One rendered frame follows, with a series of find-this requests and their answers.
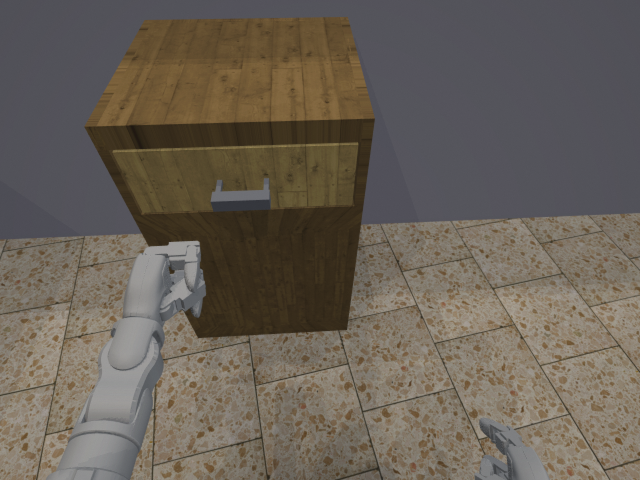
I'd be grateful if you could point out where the robot right hand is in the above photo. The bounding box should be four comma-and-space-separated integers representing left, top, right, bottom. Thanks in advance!
474, 418, 550, 480

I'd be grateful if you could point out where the drawer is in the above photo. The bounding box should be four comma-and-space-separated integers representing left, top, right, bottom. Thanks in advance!
112, 142, 358, 213

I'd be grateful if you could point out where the handle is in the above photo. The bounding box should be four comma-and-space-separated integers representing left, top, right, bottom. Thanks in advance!
211, 178, 271, 212

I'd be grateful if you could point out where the left robot forearm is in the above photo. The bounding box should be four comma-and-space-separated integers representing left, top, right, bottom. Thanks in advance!
46, 317, 165, 480

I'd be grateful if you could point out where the robot left hand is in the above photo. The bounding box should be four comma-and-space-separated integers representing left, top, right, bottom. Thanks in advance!
122, 241, 206, 328

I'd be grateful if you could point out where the cabinet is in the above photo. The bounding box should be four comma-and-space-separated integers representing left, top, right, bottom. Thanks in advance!
84, 17, 375, 338

